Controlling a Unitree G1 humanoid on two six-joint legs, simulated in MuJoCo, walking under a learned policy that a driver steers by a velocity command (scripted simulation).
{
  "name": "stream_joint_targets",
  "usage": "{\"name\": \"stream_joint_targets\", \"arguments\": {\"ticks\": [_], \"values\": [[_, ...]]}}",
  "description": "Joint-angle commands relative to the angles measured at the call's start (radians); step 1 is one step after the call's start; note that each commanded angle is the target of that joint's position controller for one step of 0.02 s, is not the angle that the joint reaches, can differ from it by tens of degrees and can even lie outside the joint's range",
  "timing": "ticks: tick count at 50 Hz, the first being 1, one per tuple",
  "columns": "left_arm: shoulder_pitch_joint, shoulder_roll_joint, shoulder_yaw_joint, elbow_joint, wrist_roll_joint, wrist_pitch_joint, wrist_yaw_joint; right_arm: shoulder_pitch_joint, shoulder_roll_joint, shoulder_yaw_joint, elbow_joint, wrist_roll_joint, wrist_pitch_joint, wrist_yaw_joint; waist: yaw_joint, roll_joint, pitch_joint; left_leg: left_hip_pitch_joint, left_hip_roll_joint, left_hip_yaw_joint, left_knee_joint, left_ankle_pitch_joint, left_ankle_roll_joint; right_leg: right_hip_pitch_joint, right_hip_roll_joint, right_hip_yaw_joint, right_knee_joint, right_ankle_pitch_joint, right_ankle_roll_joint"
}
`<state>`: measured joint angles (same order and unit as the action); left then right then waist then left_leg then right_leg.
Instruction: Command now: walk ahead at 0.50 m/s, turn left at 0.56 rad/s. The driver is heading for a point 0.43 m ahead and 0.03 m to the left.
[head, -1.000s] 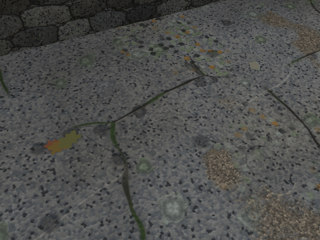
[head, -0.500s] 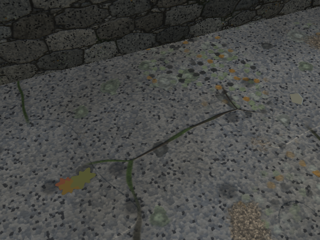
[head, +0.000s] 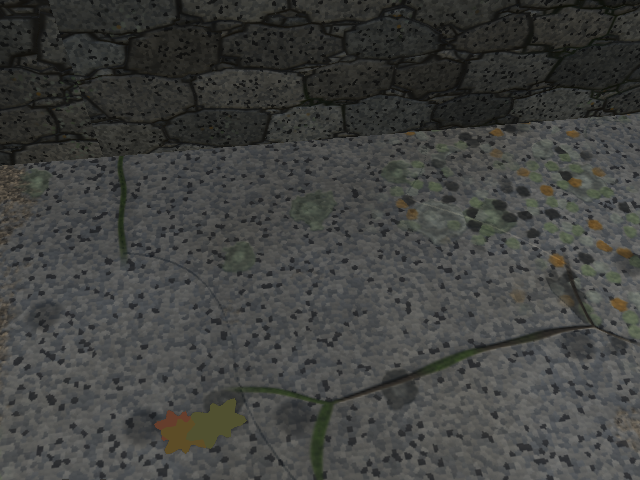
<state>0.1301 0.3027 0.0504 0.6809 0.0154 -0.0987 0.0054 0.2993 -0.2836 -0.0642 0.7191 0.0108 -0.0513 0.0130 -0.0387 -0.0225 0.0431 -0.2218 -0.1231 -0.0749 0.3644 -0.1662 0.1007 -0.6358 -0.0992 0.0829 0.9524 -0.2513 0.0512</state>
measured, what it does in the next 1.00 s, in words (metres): walks ahead, turning left: right foot, then left foot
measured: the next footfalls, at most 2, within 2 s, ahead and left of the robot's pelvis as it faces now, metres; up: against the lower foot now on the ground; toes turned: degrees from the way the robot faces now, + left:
right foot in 0.22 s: +0.32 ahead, -0.14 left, +0.00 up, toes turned +12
left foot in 0.66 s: +0.22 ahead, +0.11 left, +0.00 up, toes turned +25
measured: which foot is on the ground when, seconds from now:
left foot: down 0.00-0.22, up 0.24-0.64, down 0.66-1.00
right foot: up 0.00-0.20, down 0.22-0.66, up 0.68-1.00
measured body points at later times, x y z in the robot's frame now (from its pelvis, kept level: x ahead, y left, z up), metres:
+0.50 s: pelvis +0.19 -0.05 +0.00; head +0.24 -0.03 +0.44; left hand +0.25 +0.26 -0.11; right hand +0.42 -0.28 -0.10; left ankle +0.18 +0.09 -0.69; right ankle +0.28 -0.15 -0.74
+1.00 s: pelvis +0.21 +0.00 -0.01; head +0.22 +0.02 +0.44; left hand +0.20 +0.30 -0.13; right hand +0.48 -0.14 -0.10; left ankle +0.19 +0.09 -0.74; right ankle +0.27 -0.13 -0.74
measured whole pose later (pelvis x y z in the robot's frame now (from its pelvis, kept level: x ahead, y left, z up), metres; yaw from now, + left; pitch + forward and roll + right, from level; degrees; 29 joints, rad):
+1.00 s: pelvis +0.21 +0.00 -0.01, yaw +26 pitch +0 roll +0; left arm 0.15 0.29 0.05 0.82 0.00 0.03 0.01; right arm 0.12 -0.23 -0.03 0.67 -0.01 0.01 0.00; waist 0.01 -0.03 0.03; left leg -0.28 -0.05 -0.01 0.50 -0.23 0.05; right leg -0.27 -0.05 0.01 0.58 -0.29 0.06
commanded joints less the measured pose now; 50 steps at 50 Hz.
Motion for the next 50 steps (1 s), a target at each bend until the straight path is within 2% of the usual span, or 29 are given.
{"name": "stream_joint_targets", "arguments": {"ticks": [1, 4, 6, 8, 10, 11, 12, 13, 14, 15, 16, 18, 20, 23, 25, 30, 31, 32, 33, 34, 35, 36, 37, 39, 41, 44, 47, 49, 50], "values": [[-0.035, 0.047, 0.009, -0.061, 0.003, -0.002, 0.0, -0.03, -0.175, -0.048, -0.07, 0.009, -0.011, -0.02, 0.011, 0.072, -0.05, -0.058, 0.205, -0.172, -0.126, 0.238, 0.154, 0.08, 0.04, -0.035, -0.202, 0.211, 0.025], [-0.132, 0.048, 0.007, -0.083, -0.014, -0.012, -0.011, 0.022, -0.178, -0.049, -0.051, 0.014, 0.0, -0.026, -0.033, 0.1, -0.049, -0.057, 0.2, -0.201, -0.102, 0.132, 0.122, 0.152, 0.089, -0.038, -0.359, 0.335, 0.025], [-0.159, 0.072, 0.017, -0.096, -0.012, -0.019, -0.018, 0.049, -0.174, -0.05, -0.038, 0.017, 0.013, -0.031, -0.035, 0.114, -0.043, 0.002, 0.206, -0.246, -0.024, 0.199, 0.101, 0.159, 0.114, -0.022, -0.43, 0.309, 0.01], [-0.137, 0.098, 0.031, -0.093, -0.009, -0.027, -0.023, 0.048, -0.169, -0.051, -0.041, 0.013, 0.029, -0.039, -0.014, 0.139, -0.069, 0.073, 0.214, -0.306, 0.074, 0.265, 0.071, 0.191, 0.134, -0.009, -0.475, 0.25, -0.016], [-0.038, 0.113, 0.044, -0.071, 0.0, -0.036, -0.019, -0.009, -0.147, -0.046, -0.069, 0.014, 0.036, -0.044, 0.054, 0.151, -0.114, 0.071, 0.169, -0.313, 0.209, 0.307, 0.016, 0.337, 0.117, -0.024, -0.56, 0.331, -0.061], [0.055, 0.161, 0.056, -0.068, 0.018, -0.038, -0.012, -0.021, -0.098, -0.03, -0.097, 0.003, 0.031, -0.043, 0.093, 0.092, -0.229, -0.014, 0.117, -0.265, 0.408, 0.199, -0.03, 0.558, -0.019, 0.068, -0.52, 0.531, -0.123], [0.119, 0.206, 0.06, -0.07, 0.033, -0.024, -0.003, 0.141, -0.025, -0.01, -0.094, -0.017, 0.028, -0.041, 0.035, -0.16, -0.363, -0.266, -0.009, -0.155, 0.709, -0.489, -0.1, 0.878, -0.294, 0.333, -0.436, 0.927, -0.269], [0.168, 0.2, 0.067, -0.042, 0.001, -0.001, -0.012, 0.239, -0.113, -0.016, -0.093, 0.009, 0.025, -0.035, 0.032, -0.299, -0.469, -0.415, 0.027, -0.114, 0.914, -0.574, -0.127, 0.958, -0.418, 0.591, -0.473, 0.704, -0.375], [0.12, 0.127, 0.049, -0.074, -0.003, 0.014, -0.007, 0.163, -0.184, -0.038, -0.077, 0.021, 0.039, -0.039, 0.063, -0.156, -0.364, -0.466, 0.079, -0.117, 0.995, -0.476, -0.159, 0.866, -0.343, 0.489, -0.516, 0.54, -0.336], [0.069, 0.085, 0.035, -0.081, 0.0, 0.029, 0.0, 0.06, -0.205, -0.047, -0.099, 0.018, 0.056, -0.044, 0.076, -0.087, -0.264, -0.486, 0.102, -0.069, 0.992, -0.403, -0.176, 0.758, -0.282, 0.338, -0.533, 0.484, -0.289], [0.025, 0.071, 0.025, -0.083, 0.002, 0.041, 0.003, 0.017, -0.198, -0.052, -0.109, 0.013, 0.075, -0.048, 0.065, -0.058, -0.194, -0.466, 0.129, -0.051, 0.969, -0.367, -0.189, 0.645, -0.231, 0.245, -0.554, 0.487, -0.274], [-0.023, 0.088, 0.029, -0.064, 0.01, 0.051, 0.006, 0.02, -0.139, -0.044, -0.121, 0.016, 0.1, -0.049, 0.023, -0.099, -0.109, -0.365, 0.157, -0.003, 0.852, -0.323, -0.188, 0.454, -0.161, 0.11, -0.622, 0.447, -0.254], [-0.034, 0.105, 0.039, -0.048, 0.013, 0.05, 0.007, 0.02, -0.093, -0.033, -0.131, 0.012, 0.105, -0.05, 0.019, -0.129, -0.113, -0.322, 0.159, 0.033, 0.758, -0.296, -0.19, 0.431, -0.161, 0.045, -0.654, 0.509, -0.279], [-0.052, 0.13, 0.051, -0.034, -0.001, 0.059, 0.013, -0.024, -0.091, -0.03, -0.151, 0.003, 0.106, -0.04, 0.027, -0.109, -0.166, -0.268, 0.188, 0.04, 0.618, -0.195, -0.178, 0.461, -0.202, -0.005, -0.666, 0.513, -0.297], [-0.073, 0.144, 0.056, -0.029, -0.008, 0.07, 0.012, -0.051, -0.098, -0.03, -0.162, 0.003, 0.111, -0.029, 0.03, -0.111, -0.165, -0.208, 0.191, 0.058, 0.533, -0.146, -0.162, 0.439, -0.205, -0.046, -0.679, 0.424, -0.289], [-0.054, 0.176, 0.065, 0.006, -0.035, 0.083, 0.002, -0.104, -0.112, -0.04, -0.195, -0.001, 0.118, -0.005, 0.037, -0.11, -0.126, -0.111, 0.165, 0.102, 0.301, -0.124, -0.103, 0.457, -0.22, -0.072, -0.631, 0.265, -0.243], [-0.06, 0.174, 0.063, 0.014, -0.045, 0.087, 0.001, -0.078, -0.106, -0.041, -0.185, -0.003, 0.115, -0.003, 0.016, -0.1, -0.127, -0.047, 0.143, 0.122, 0.193, -0.061, -0.081, 0.445, -0.203, -0.089, -0.587, 0.238, -0.216], [-0.028, 0.146, 0.054, 0.033, -0.048, 0.09, -0.001, -0.048, -0.124, -0.049, -0.172, -0.009, 0.111, -0.006, 0.011, -0.071, -0.13, 0.049, 0.125, 0.112, 0.103, 0.012, -0.054, 0.4, -0.168, -0.119, -0.521, 0.186, -0.169], [0.022, 0.088, 0.035, 0.048, -0.023, 0.09, -0.008, -0.024, -0.187, -0.064, -0.174, -0.01, 0.106, -0.018, 0.025, 0.09, -0.145, 0.176, 0.244, -0.055, 0.013, 0.256, -0.008, 0.291, -0.088, -0.207, -0.351, 0.031, -0.079], [0.027, 0.045, 0.013, 0.008, 0.018, 0.088, -0.014, -0.062, -0.271, -0.069, -0.212, -0.027, 0.104, -0.032, 0.055, 0.351, -0.143, 0.244, 0.486, -0.361, -0.009, 0.452, 0.163, 0.052, 0.052, -0.246, -0.1, -0.371, 0.019], [-0.053, 0.115, 0.038, 0.005, 0.002, 0.091, -0.003, -0.028, -0.228, -0.06, -0.201, -0.047, 0.085, -0.027, -0.028, 0.238, -0.172, 0.152, 0.512, -0.367, -0.022, 0.425, 0.247, 0.04, 0.053, -0.106, 0.08, -0.419, 0.026], [-0.055, 0.133, 0.046, 0.011, -0.021, 0.098, 0.001, -0.054, -0.203, -0.047, -0.186, -0.047, 0.068, -0.023, -0.005, 0.191, -0.148, 0.12, 0.458, -0.28, -0.022, 0.392, 0.215, 0.041, 0.042, -0.075, 0.142, -0.363, 0.016], [-0.027, 0.123, 0.048, 0.032, -0.025, 0.104, 0.007, -0.107, -0.181, -0.042, -0.181, -0.034, 0.058, -0.022, 0.022, 0.161, -0.137, 0.109, 0.404, -0.215, -0.019, 0.339, 0.161, 0.045, 0.032, -0.06, 0.137, -0.299, 0.011], [-0.002, 0.125, 0.052, 0.058, -0.011, 0.114, 0.015, -0.174, -0.142, -0.022, -0.178, -0.021, 0.052, -0.026, 0.049, 0.158, -0.13, 0.064, 0.361, -0.146, -0.014, 0.394, 0.124, 0.102, 0.033, -0.059, 0.136, -0.199, 0.025], [0.025, 0.101, 0.046, 0.07, -0.018, 0.116, 0.014, -0.193, -0.113, -0.01, -0.17, -0.028, 0.049, -0.029, 0.066, 0.154, -0.146, 0.054, 0.334, -0.106, -0.011, 0.42, 0.121, 0.165, 0.04, -0.063, 0.074, -0.143, 0.035], [-0.01, 0.062, 0.025, 0.067, -0.018, 0.118, 0.011, -0.187, -0.113, -0.011, -0.146, -0.026, 0.051, -0.029, 0.038, 0.157, -0.137, 0.071, 0.325, -0.108, -0.002, 0.358, 0.121, 0.238, 0.038, -0.067, -0.135, -0.134, 0.035], [-0.011, 0.075, 0.022, 0.069, -0.022, 0.12, 0.009, -0.174, -0.12, -0.011, -0.113, -0.026, 0.056, -0.023, 0.021, 0.164, -0.126, 0.065, 0.341, -0.159, -0.001, 0.287, 0.138, 0.308, 0.047, -0.074, -0.272, -0.135, 0.027], [0.026, 0.064, 0.018, 0.089, -0.018, 0.116, 0.005, -0.198, -0.098, -0.001, -0.095, -0.016, 0.056, -0.019, 0.054, 0.147, -0.113, 0.033, 0.316, -0.16, 0.015, 0.211, 0.109, 0.397, 0.058, -0.087, -0.455, -0.014, 0.008], [0.045, 0.062, 0.014, 0.098, -0.006, 0.111, 0.002, -0.185, -0.083, 0.005, -0.079, -0.012, 0.053, -0.017, 0.069, 0.121, -0.108, 0.001, 0.293, -0.151, 0.017, 0.151, 0.069, 0.475, 0.052, -0.076, -0.573, 0.136, -0.01]]}}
